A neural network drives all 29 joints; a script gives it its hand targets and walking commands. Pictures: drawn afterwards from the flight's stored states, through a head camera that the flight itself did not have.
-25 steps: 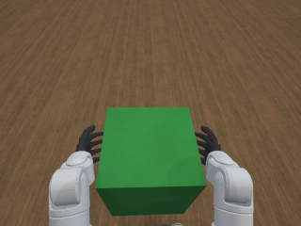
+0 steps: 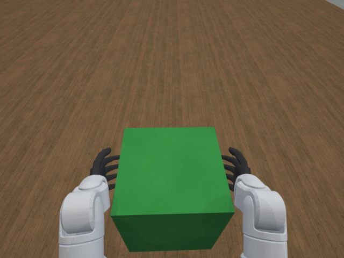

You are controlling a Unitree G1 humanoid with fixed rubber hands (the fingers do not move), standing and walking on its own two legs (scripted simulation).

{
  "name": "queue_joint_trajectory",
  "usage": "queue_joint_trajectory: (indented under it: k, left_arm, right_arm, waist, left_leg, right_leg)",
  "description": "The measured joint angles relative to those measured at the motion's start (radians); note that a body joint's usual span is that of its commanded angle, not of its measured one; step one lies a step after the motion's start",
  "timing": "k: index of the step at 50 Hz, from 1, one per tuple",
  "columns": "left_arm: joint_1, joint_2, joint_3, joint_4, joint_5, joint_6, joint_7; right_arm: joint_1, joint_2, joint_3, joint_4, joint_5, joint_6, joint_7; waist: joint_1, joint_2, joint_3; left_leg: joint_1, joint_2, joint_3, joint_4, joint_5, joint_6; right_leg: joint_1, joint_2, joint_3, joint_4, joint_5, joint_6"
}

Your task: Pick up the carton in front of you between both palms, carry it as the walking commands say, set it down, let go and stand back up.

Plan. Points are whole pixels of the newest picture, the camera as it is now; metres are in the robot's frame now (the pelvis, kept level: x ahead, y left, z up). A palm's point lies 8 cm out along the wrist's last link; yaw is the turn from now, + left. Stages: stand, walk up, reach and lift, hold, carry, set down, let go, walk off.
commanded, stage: carry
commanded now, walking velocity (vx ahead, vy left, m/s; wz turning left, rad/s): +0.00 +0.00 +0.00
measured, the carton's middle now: (170, 192) +0.29 +0.00 +0.01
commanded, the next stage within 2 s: none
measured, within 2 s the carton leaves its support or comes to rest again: neither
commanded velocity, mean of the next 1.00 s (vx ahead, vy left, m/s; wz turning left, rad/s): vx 0.00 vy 0.00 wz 0.00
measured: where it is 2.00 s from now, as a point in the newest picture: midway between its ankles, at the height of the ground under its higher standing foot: outside the picture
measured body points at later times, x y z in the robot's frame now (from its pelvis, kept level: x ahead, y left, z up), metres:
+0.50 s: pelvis +0.01 +0.01 +0.00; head +0.00 +0.01 +0.45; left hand +0.28 +0.17 +0.05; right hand +0.29 -0.14 +0.05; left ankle -0.10 +0.10 -0.74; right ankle -0.01 -0.10 -0.74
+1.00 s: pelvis -0.04 +0.01 +0.00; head -0.06 +0.01 +0.45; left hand +0.26 +0.17 +0.02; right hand +0.26 -0.14 +0.02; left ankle -0.10 +0.10 -0.74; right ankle -0.01 -0.10 -0.74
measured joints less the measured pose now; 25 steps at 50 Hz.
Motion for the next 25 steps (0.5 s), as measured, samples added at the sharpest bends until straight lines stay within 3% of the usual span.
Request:
queue_joint_trajectory:
  k: [12,25]
  left_arm:
    - [0.013,0.002,-0.003,0.030,0.007,0.001,-0.003]
    - [0.058,0.006,-0.024,0.133,0.038,-0.137,-0.025]
  right_arm:
    - [0.016,-0.002,0.007,0.033,-0.008,-0.004,0.006]
    - [0.061,-0.006,0.020,0.137,-0.040,-0.144,0.032]
  waist:
    - [0.004,0.003,0.003]
    - [-0.002,0.006,0.009]
  left_leg:
    - [0.037,-0.005,0.029,-0.014,0.009,0.003]
    - [0.039,-0.006,0.039,-0.021,-0.042,0.020]
  right_leg:
    - [0.033,-0.012,0.011,-0.004,-0.004,0.022]
    - [0.028,-0.016,0.014,0.005,-0.044,0.024]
